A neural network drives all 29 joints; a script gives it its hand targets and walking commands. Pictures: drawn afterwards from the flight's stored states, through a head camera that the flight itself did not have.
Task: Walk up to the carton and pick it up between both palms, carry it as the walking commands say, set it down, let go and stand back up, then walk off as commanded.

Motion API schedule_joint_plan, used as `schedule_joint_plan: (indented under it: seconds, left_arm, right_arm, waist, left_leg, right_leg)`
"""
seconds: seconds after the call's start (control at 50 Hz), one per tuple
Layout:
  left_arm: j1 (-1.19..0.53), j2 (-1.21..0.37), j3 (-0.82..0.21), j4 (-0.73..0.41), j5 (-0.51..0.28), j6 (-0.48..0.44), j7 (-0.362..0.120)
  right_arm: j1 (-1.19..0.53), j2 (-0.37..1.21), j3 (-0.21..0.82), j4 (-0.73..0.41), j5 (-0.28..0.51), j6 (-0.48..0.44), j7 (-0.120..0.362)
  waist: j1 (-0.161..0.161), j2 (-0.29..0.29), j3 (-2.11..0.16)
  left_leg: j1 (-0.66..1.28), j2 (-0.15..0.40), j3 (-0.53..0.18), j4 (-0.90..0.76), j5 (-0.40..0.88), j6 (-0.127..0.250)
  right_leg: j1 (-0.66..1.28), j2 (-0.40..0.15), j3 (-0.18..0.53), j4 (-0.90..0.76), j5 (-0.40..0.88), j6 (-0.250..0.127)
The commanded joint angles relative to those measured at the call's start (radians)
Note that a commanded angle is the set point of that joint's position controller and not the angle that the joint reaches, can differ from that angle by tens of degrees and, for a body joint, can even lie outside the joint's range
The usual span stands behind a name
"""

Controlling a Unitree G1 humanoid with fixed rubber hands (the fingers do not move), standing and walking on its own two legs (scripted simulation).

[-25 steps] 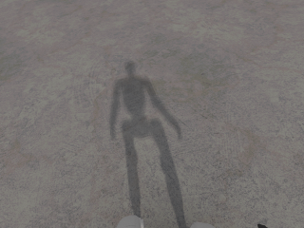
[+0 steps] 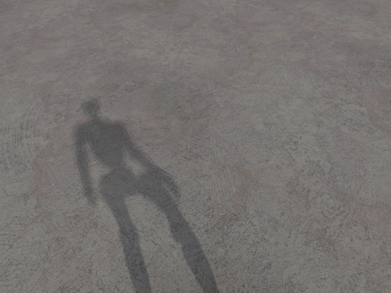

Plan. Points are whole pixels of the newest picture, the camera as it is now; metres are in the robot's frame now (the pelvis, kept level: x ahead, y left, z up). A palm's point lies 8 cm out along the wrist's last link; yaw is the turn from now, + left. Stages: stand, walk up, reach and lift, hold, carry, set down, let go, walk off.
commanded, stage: stand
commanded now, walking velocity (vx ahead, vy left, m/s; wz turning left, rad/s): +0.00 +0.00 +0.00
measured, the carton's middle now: out of the picture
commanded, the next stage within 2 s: none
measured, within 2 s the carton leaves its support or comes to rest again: neither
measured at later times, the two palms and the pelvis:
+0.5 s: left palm out of the picture +0.03 +0.16 -0.13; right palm out of the picture +0.02 -0.27 -0.13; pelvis +0.01 -0.06 +0.01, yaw +1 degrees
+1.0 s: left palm out of the picture -0.03 +0.10 -0.14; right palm out of the picture -0.03 -0.28 -0.14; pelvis +0.02 -0.09 +0.01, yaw +1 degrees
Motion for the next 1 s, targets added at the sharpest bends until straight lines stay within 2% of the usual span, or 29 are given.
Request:
schedule_joint_plan:
  seconds: [0.0, 0.02, 0.04, 0.06, 0.08, 0.1, 0.12, 0.16, 0.2, 0.22, 0.26, 0.28, 0.32, 0.36, 0.4, 0.42, 0.44, 0.46, 0.48, 0.52, 0.54, 0.56, 0.58, 0.64, 0.66, 0.74, 0.78, 0.88, 0.98]
  left_arm:
    - [0.124, 0.168, 0.038, -0.021, 0.024, -0.047, 0.025]
    - [0.053, 0.226, 0.031, -0.039, 0.015, -0.053, 0.029]
    - [0.047, 0.171, 0.012, -0.002, 0.008, -0.051, 0.046]
    - [0.013, 0.104, 0.011, -0.003, 0.003, -0.051, 0.05]
    - [0.04, 0.125, 0.011, 0.006, 0.01, -0.053, 0.043]
    - [-0.016, 0.116, 0.001, -0.003, 0.006, -0.05, 0.053]
    - [-0.048, 0.127, 0.016, -0.012, 0.013, -0.047, 0.063]
    - [0.006, 0.091, -0.002, -0.001, 0.011, -0.049, 0.051]
    - [-0.016, 0.049, -0.023, 0.014, 0.005, -0.054, 0.048]
    - [-0.009, 0.055, -0.014, 0.029, -0.005, -0.055, 0.053]
    - [0.029, -0.023, -0.036, 0.051, -0.034, -0.05, 0.065]
    - [0.066, -0.074, -0.044, 0.049, -0.047, -0.045, 0.051]
    - [0.01, 0.045, -0.009, 0.055, -0.024, -0.042, 0.056]
    - [0.018, 0.05, -0.012, 0.084, -0.01, -0.059, 0.05]
    - [0.049, 0.038, -0.007, 0.118, -0.019, -0.053, 0.049]
    - [0.062, 0.041, -0.012, 0.11, -0.026, -0.053, 0.041]
    - [0.081, -0.014, -0.029, 0.136, -0.008, -0.07, 0.047]
    - [0.071, -0.009, -0.033, 0.129, -0.02, -0.068, 0.049]
    - [0.105, -0.024, -0.036, 0.153, -0.022, -0.071, 0.052]
    - [0.098, 0.028, -0.026, 0.159, -0.021, -0.075, 0.06]
    - [0.11, 0.055, -0.021, 0.166, -0.029, -0.078, 0.058]
    - [0.137, -0.045, -0.038, 0.172, -0.033, -0.069, 0.065]
    - [0.085, -0.002, -0.039, 0.163, -0.023, -0.055, 0.059]
    - [0.13, 0.045, -0.031, 0.163, -0.025, -0.072, 0.06]
    - [0.133, -0.012, -0.044, 0.185, -0.01, -0.073, 0.069]
    - [0.178, -0.029, -0.051, 0.201, -0.033, -0.065, 0.073]
    - [0.18, -0.008, -0.048, 0.188, -0.024, -0.072, 0.06]
    - [0.199, -0.054, -0.061, 0.195, -0.013, -0.076, 0.073]
    - [0.193, -0.091, -0.077, 0.204, -0.01, -0.078, 0.072]
  right_arm:
    - [0.03, -0.137, -0.035, -0.09, -0.004, -0.014, 0.022]
    - [-0.026, -0.099, -0.017, -0.13, 0.03, -0.011, 0.019]
    - [-0.024, -0.069, -0.014, -0.112, 0.02, 0.002, 0.017]
    - [-0.048, -0.083, -0.014, -0.106, 0.02, 0.009, 0.011]
    - [0.006, -0.131, -0.027, -0.059, 0.015, 0.015, 0.004]
    - [0.041, -0.074, -0.014, -0.042, 0.007, 0.012, 0.003]
    - [0.109, -0.021, -0.001, -0.014, 0.008, 0.015, 0.01]
    - [0.099, 0.007, 0.017, -0.008, 0.023, 0.008, 0.011]
    - [0.098, -0.018, 0.023, 0.012, 0.013, -0.013, 0.001]
    - [0.144, -0.042, 0.008, 0.006, 0.028, -0.019, 0.0]
    - [0.232, -0.102, 0.009, 0.065, 0.008, -0.041, -0.003]
    - [0.187, -0.126, 0.019, 0.066, 0.008, -0.046, -0.007]
    - [0.074, -0.1, 0.015, 0.056, 0.016, -0.043, 0.008]
    - [0.083, -0.049, 0.027, 0.042, 0.021, -0.043, 0.008]
    - [0.11, -0.001, 0.041, 0.057, 0.008, -0.039, 0.007]
    - [0.141, -0.033, 0.042, 0.086, 0.012, -0.044, -0.007]
    - [0.208, -0.029, 0.025, 0.12, 0.014, -0.046, -0.012]
    - [0.164, -0.015, 0.035, 0.096, 0.015, -0.05, -0.01]
    - [0.188, -0.01, 0.037, 0.099, 0.02, -0.048, -0.002]
    - [0.152, -0.021, 0.034, 0.086, 0.01, -0.042, -0.007]
    - [0.178, 0.031, 0.055, 0.112, 0.017, -0.032, -0.012]
    - [0.178, -0.005, 0.038, 0.11, 0.014, -0.039, -0.008]
    - [0.154, 0.022, 0.042, 0.115, 0.005, -0.033, -0.002]
    - [0.147, -0.037, 0.026, 0.11, 0.008, -0.029, 0.002]
    - [0.168, -0.038, 0.02, 0.105, 0.028, -0.03, 0.007]
    - [0.174, 0.022, 0.046, 0.152, 0.025, -0.019, -0.007]
    - [0.153, -0.041, 0.022, 0.14, 0.008, -0.019, -0.005]
    - [0.223, 0.028, 0.048, 0.169, 0.031, -0.016, -0.004]
    - [0.202, 0.034, 0.051, 0.149, 0.032, -0.013, -0.004]
  waist:
    - [0.056, -0.124, -0.156]
    - [0.028, -0.326, -0.127]
    - [0.025, -0.263, -0.117]
    - [0.055, -0.172, -0.081]
    - [0.03, -0.154, -0.076]
    - [0.027, -0.226, -0.043]
    - [-0.003, -0.233, -0.057]
    - [0.029, -0.181, -0.08]
    - [0.001, -0.246, -0.074]
    - [-0.019, -0.174, -0.068]
    - [-0.022, 0.066, -0.098]
    - [0.043, 0.151, -0.054]
    - [0.051, 0.174, 0.044]
    - [0.025, 0.116, 0.061]
    - [0.014, 0.149, 0.059]
    - [0.042, 0.184, 0.065]
    - [0.002, 0.153, 0.008]
    - [0.032, 0.084, -0.011]
    - [-0.007, 0.051, -0.02]
    - [0.01, 0.077, 0.009]
    - [0.004, -0.011, 0.021]
    - [0.01, 0.016, 0.039]
    - [0.008, -0.049, 0.055]
    - [0.019, -0.041, 0.011]
    - [-0.007, 0.014, 0.051]
    - [0.032, -0.089, 0.066]
    - [0.022, 0.01, 0.039]
    - [-0.012, 0.04, 0.068]
    - [0.007, 0.019, 0.061]
  left_leg:
    - [-0.165, 0.009, 0.012, 0.164, 0.038, -0.001]
    - [-0.164, -0.047, -0.058, 0.188, -0.276, -0.027]
    - [-0.073, -0.009, -0.125, 0.242, -0.276, -0.01]
    - [-0.091, -0.031, -0.108, 0.286, -0.247, -0.002]
    - [-0.122, -0.036, -0.116, 0.321, -0.223, 0.025]
    - [-0.111, -0.025, -0.12, 0.32, -0.212, 0.04]
    - [-0.152, -0.023, -0.13, 0.337, -0.189, 0.05]
    - [-0.143, -0.028, -0.133, 0.259, -0.193, 0.043]
    - [-0.069, -0.064, -0.126, 0.091, -0.191, 0.073]
    - [-0.005, -0.028, -0.119, -0.168, -0.026, 0.064]
    - [0.157, 0.069, -0.221, -0.218, 0.435, 0.081]
    - [0.098, 0.119, -0.273, -0.225, 0.397, 0.11]
    - [-0.036, 0.056, -0.239, -0.253, 0.171, 0.083]
    - [-0.008, 0.005, -0.177, -0.286, 0.141, 0.052]
    - [0.059, -0.011, -0.138, -0.283, 0.131, 0.042]
    - [0.067, 0.003, -0.159, -0.261, 0.177, 0.056]
    - [0.113, -0.012, -0.148, -0.261, 0.227, 0.044]
    - [0.122, 0.0, -0.159, -0.248, 0.287, 0.046]
    - [0.132, -0.006, -0.141, -0.257, 0.215, 0.046]
    - [0.143, -0.004, -0.132, -0.251, 0.189, 0.049]
    - [0.107, 0.001, -0.15, -0.271, 0.15, 0.044]
    - [0.093, -0.005, -0.141, -0.261, 0.161, 0.051]
    - [0.097, -0.008, -0.128, -0.256, 0.142, 0.042]
    - [0.126, -0.013, -0.126, -0.251, 0.138, 0.035]
    - [0.092, -0.024, -0.11, -0.237, 0.109, 0.025]
    - [0.069, -0.015, -0.1, -0.228, 0.089, 0.031]
    - [0.116, -0.012, -0.112, -0.23, 0.102, 0.035]
    - [0.076, -0.016, -0.108, -0.224, 0.118, 0.007]
    - [0.026, -0.03, -0.105, -0.197, 0.087, 0.004]
  right_leg:
    - [0.323, -0.198, 0.174, -0.319, 0.574, -0.055]
    - [0.181, -0.281, 0.314, -0.376, 0.668, -0.142]
    - [0.065, -0.252, 0.183, -0.387, 0.441, -0.188]
    - [0.04, -0.229, 0.24, -0.404, 0.246, -0.208]
    - [0.082, -0.188, 0.22, -0.424, 0.119, -0.194]
    - [0.059, -0.179, 0.151, -0.418, 0.18, -0.196]
    - [0.111, -0.17, 0.133, -0.392, 0.208, -0.188]
    - [0.176, -0.139, 0.109, -0.336, 0.425, -0.189]
    - [0.155, -0.142, 0.104, -0.269, 0.603, -0.18]
    - [0.165, -0.142, 0.093, -0.26, 0.61, -0.159]
    - [0.096, -0.043, 0.049, -0.17, 0.399, -0.088]
    - [0.054, 0.014, 0.025, -0.204, 0.19, -0.065]
    - [0.142, -0.01, 0.005, -0.3, 0.245, -0.063]
    - [0.144, -0.046, 0.041, -0.269, 0.319, -0.087]
    - [0.107, -0.036, 0.049, -0.288, 0.333, -0.096]
    - [0.109, -0.053, 0.069, -0.331, 0.378, -0.095]
    - [0.166, -0.048, 0.051, -0.306, 0.413, -0.1]
    - [0.185, -0.064, 0.048, -0.293, 0.514, -0.107]
    - [0.168, -0.045, 0.046, -0.289, 0.451, -0.093]
    - [0.17, -0.058, 0.045, -0.313, 0.509, -0.092]
    - [0.141, -0.048, 0.031, -0.322, 0.441, -0.083]
    - [0.164, -0.043, 0.04, -0.318, 0.42, -0.09]
    - [0.117, -0.021, 0.025, -0.342, 0.346, -0.078]
    - [0.136, -0.033, 0.056, -0.362, 0.317, -0.081]
    - [0.127, -0.036, 0.077, -0.377, 0.326, -0.094]
    - [0.123, -0.054, 0.1, -0.426, 0.167, -0.05]
    - [0.112, -0.057, 0.114, -0.39, 0.244, -0.094]
    - [0.117, -0.034, 0.11, -0.392, 0.207, -0.09]
    - [0.159, -0.044, 0.095, -0.401, 0.226, -0.063]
